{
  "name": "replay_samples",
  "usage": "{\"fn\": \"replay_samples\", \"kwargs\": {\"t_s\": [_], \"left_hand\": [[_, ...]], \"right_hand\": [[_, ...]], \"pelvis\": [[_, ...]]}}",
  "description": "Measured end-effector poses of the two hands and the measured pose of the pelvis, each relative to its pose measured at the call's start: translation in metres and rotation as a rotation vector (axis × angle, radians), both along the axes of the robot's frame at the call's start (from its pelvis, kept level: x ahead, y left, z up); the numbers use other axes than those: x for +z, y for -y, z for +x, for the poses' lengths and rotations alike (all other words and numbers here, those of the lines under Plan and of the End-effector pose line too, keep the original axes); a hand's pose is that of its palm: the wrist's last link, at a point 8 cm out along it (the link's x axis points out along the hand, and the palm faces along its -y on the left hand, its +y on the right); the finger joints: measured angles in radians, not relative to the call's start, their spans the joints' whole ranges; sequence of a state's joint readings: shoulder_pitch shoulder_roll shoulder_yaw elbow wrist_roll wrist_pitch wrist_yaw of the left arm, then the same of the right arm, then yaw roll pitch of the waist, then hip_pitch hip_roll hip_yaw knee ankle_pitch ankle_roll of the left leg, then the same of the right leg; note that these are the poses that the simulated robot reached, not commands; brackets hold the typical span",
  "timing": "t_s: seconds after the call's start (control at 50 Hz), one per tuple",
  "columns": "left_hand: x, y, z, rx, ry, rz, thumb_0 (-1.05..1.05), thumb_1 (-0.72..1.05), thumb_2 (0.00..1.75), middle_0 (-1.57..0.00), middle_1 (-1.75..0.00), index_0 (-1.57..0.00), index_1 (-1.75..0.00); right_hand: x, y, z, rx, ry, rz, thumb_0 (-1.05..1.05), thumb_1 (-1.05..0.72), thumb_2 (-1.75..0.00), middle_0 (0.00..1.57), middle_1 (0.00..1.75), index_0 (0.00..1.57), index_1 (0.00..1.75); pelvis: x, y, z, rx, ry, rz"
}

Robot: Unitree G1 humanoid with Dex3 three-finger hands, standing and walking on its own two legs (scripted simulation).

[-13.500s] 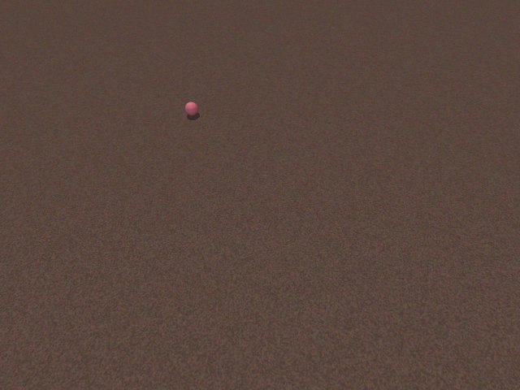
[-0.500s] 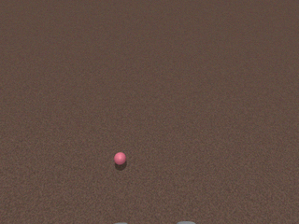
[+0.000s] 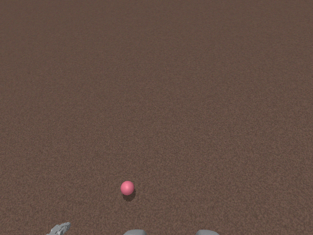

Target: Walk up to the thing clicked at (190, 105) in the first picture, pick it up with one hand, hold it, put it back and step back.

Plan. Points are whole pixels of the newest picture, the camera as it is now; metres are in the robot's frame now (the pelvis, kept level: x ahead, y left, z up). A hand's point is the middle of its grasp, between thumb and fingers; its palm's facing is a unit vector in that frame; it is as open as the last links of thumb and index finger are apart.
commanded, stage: walk up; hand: left
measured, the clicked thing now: (127, 187) +0.44 +0.28 -0.72
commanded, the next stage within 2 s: none
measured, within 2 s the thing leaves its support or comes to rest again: neither
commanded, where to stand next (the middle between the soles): +0.13 +0.03 m, yaw +4 degrees
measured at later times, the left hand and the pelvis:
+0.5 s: hand out of the picture +0.13 +0.26 -0.17, palm faces +0.01 -0.93 -0.36, open 7.4 cm; pelvis +0.04 +0.00 -0.02, yaw +1 degrees
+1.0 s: hand out of the picture +0.06 +0.28 -0.15, palm faces +0.05 -0.92 -0.38, open 7.4 cm; pelvis +0.00 +0.00 +0.00, yaw +3 degrees
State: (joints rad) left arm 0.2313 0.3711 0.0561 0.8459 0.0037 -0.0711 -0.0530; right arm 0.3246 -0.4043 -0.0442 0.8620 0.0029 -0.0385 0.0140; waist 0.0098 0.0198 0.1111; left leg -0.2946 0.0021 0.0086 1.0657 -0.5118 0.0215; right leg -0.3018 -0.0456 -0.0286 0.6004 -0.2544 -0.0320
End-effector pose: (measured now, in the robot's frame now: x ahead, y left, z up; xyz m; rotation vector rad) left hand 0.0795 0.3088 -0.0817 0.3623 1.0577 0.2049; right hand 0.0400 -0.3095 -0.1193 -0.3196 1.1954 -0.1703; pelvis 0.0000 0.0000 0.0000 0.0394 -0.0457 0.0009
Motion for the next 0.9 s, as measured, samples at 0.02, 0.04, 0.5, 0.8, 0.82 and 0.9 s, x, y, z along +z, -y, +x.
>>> {"fn": "replay_samples", "kwargs": {"t_s": [0.02, 0.04, 0.5, 0.8, 0.82, 0.9], "left_hand": [[0.002, 0.003, 0.004, 0.005, 0.0, -0.003, 0.0, 0.9, 0.9, -0.2, -0.3, -0.2, -0.3], [0.003, 0.006, 0.008, 0.007, -0.004, -0.004, 0.0, 0.9, 0.9, -0.2, -0.3, -0.2, -0.3], [-0.046, 0.004, 0.046, 0.059, -0.105, -0.026, 0.0, 0.9, 0.9, -0.2, -0.3, -0.2, -0.3], [-0.019, -0.006, -0.025, 0.093, -0.132, 0.054, 0.0, 0.9, 0.9, -0.2, -0.3, -0.2, -0.3], [-0.021, -0.01, -0.026, 0.099, -0.128, 0.05, 0.0, 0.9, 0.9, -0.2, -0.3, -0.2, -0.3], [-0.027, -0.015, -0.03, 0.121, -0.122, 0.023, 0.0, 0.9, 0.9, -0.2, -0.3, -0.2, -0.3]], "right_hand": [[0.003, 0.001, 0.012, 0.004, 0.014, 0.002, 0.01, -0.91, -0.9, 0.2, 0.3, 0.2, 0.3], [0.006, 0.001, 0.023, 0.007, 0.029, 0.002, 0.01, -0.91, -0.9, 0.2, 0.3, 0.2, 0.3], [0.007, -0.004, 0.127, 0.074, 0.109, -0.064, 0.0, -0.9, -0.9, 0.21, 0.3, 0.2, 0.3], [-0.007, 0.0, 0.093, 0.061, 0.032, -0.013, 0.01, -0.91, -0.9, 0.2, 0.3, 0.2, 0.3], [-0.008, -0.003, 0.089, 0.066, 0.022, -0.018, 0.01, -0.91, -0.9, 0.2, 0.3, 0.2, 0.3], [0.0, -0.017, 0.071, 0.075, 0.01, -0.014, 0.01, -0.91, -0.9, 0.2, 0.3, 0.2, 0.3]], "pelvis": [[0.003, 0.001, 0.006, -0.001, 0.0, 0.001], [0.004, 0.002, 0.011, -0.003, -0.002, 0.001], [-0.015, 0.005, 0.042, 0.015, -0.022, -0.041], [-0.007, 0.005, 0.016, 0.051, -0.012, -0.031], [-0.009, 0.002, 0.014, 0.059, -0.009, -0.026], [-0.005, -0.002, 0.006, 0.052, 0.008, -0.009]]}}
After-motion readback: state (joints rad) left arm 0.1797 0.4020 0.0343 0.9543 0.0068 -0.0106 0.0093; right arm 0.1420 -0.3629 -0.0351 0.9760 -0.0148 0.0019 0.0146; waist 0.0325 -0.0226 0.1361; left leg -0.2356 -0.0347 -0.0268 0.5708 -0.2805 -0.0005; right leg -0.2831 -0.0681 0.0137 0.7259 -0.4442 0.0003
